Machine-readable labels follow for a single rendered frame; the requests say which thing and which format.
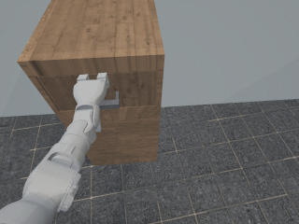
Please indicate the cabinet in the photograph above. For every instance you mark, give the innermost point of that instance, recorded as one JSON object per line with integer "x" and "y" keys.
{"x": 76, "y": 37}

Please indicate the left robot forearm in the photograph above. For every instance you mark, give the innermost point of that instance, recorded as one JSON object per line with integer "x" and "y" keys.
{"x": 76, "y": 141}

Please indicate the left robot upper arm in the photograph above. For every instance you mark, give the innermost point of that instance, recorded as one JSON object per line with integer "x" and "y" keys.
{"x": 52, "y": 189}

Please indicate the drawer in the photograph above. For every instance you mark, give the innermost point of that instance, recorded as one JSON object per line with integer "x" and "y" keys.
{"x": 136, "y": 88}

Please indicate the robot left hand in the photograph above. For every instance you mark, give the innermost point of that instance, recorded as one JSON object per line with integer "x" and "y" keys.
{"x": 91, "y": 91}

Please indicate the handle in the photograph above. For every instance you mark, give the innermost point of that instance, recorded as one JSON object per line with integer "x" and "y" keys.
{"x": 111, "y": 104}

